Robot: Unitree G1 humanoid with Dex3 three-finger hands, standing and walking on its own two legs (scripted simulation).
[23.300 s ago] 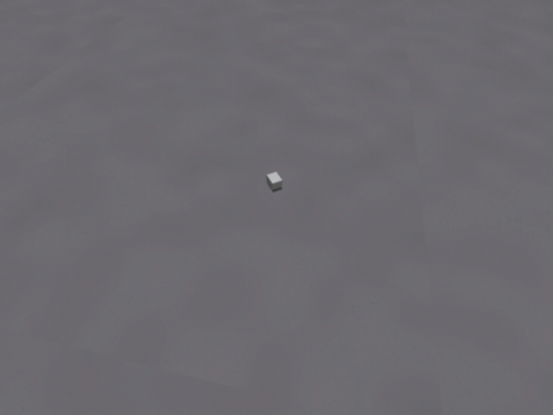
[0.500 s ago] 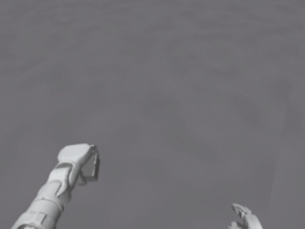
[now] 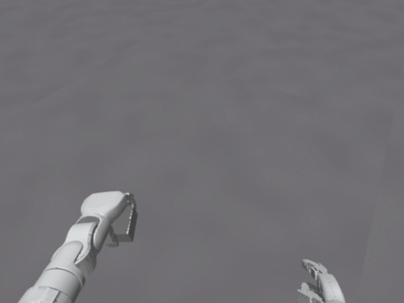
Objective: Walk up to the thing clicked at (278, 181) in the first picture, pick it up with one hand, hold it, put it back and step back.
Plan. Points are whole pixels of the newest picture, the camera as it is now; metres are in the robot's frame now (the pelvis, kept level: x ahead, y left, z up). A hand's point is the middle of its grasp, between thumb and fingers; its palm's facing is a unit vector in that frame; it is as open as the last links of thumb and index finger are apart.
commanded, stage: hold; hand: left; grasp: from above
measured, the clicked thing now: (121, 223) +0.31 +0.20 -0.06
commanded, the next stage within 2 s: crouch in 0.60 s
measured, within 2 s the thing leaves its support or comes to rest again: neither
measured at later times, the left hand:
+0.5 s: hand (111, 221) +0.30 +0.21 -0.04, palm faces -0.43 -0.05 -0.90, open 9.5 cm
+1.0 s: hand (117, 231) +0.29 +0.21 -0.08, palm faces -0.45 -0.04 -0.89, open 9.5 cm
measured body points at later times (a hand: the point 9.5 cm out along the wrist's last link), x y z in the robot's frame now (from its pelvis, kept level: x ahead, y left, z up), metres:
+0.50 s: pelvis +0.01 +0.00 +0.00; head +0.01 -0.03 +0.45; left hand +0.32 +0.21 +0.02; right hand +0.16 -0.25 -0.12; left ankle +0.01 +0.12 -0.74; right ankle +0.03 -0.13 -0.74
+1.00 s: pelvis +0.00 +0.00 +0.00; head +0.03 -0.02 +0.44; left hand +0.31 +0.21 -0.03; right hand +0.15 -0.26 -0.12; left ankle +0.01 +0.12 -0.74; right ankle +0.03 -0.13 -0.74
